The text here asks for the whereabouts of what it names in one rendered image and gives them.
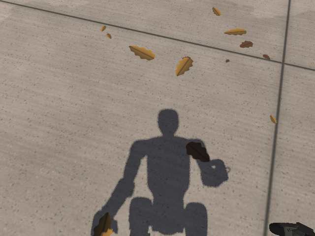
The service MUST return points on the right robot hand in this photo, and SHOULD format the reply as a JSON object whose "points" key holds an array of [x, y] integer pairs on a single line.
{"points": [[291, 229]]}

